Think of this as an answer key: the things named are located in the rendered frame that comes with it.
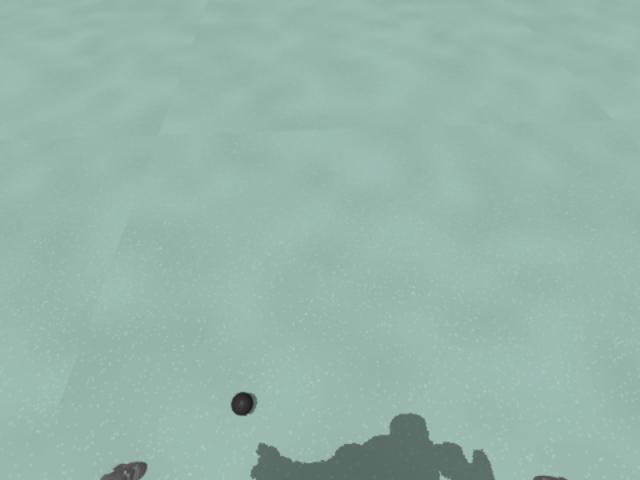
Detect ball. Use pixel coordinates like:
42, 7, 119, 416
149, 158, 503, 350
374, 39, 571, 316
231, 392, 253, 416

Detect left robot hand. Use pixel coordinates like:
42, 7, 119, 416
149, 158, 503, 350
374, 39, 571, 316
100, 462, 147, 480

